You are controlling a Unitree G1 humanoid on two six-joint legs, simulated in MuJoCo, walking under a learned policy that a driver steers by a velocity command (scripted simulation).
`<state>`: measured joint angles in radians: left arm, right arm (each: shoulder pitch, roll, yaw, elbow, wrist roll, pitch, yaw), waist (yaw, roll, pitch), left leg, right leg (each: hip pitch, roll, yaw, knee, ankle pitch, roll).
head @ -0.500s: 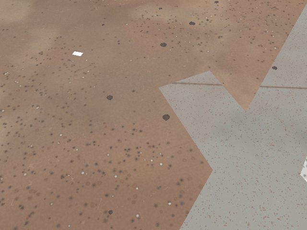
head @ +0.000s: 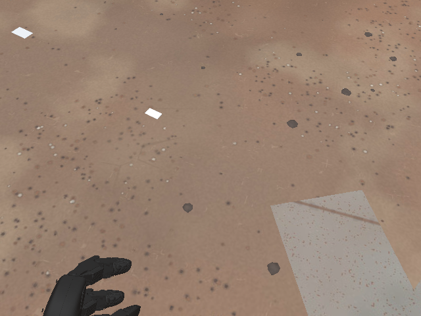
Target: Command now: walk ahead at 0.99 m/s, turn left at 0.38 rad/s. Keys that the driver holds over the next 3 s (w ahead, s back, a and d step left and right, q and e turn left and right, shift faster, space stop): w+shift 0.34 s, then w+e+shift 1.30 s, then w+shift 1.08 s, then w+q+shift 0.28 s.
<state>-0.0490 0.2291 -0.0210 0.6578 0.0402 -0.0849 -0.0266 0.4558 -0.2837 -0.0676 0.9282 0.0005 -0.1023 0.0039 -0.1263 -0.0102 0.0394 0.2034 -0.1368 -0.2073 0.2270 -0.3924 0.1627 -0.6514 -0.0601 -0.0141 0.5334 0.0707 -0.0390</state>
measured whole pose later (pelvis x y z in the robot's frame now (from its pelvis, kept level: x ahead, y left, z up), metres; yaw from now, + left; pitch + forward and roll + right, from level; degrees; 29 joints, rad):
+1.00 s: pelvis +0.95 -0.06 -0.03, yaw -24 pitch -1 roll +0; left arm 0.19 0.31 0.06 0.77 0.02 -0.01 -0.03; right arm 0.32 -0.24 -0.02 0.85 -0.03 -0.08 -0.01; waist 0.02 -0.02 0.05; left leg -0.13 0.04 0.07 1.38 -0.37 -0.03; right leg -0.50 0.15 -0.13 0.75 -0.25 -0.22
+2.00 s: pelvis +1.59 -0.60 +0.01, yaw -71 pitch +0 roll -1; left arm 0.38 0.30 0.05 0.84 0.02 -0.05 0.00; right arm 0.24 -0.25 0.00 0.72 -0.04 -0.05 0.02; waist 0.00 0.01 0.03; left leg -0.56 0.14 -0.03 1.23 -0.32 0.01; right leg -0.17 0.17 -0.03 0.44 -0.26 -0.16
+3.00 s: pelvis +1.90 -1.52 +0.02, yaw -65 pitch +0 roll -2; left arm 0.47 0.27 0.05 0.96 0.02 -0.13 -0.01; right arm 0.15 -0.29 -0.03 0.78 -0.01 -0.02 0.05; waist 0.04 0.05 0.01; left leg -0.76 0.11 0.01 1.05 -0.02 0.08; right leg 0.06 0.08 -0.20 0.23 -0.29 -0.07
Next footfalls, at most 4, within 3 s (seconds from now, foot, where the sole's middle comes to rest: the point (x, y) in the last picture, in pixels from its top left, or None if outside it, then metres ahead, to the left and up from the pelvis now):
0.04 right None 0.25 -0.14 -0.76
0.48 left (157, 250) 0.67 0.11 -0.76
0.94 right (207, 149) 1.07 -0.11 -0.76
1.36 left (207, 73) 1.52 -0.16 -0.76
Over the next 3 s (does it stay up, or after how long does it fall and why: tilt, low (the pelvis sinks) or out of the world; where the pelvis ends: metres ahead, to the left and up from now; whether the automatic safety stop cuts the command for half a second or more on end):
stays up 1.90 -1.52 0.02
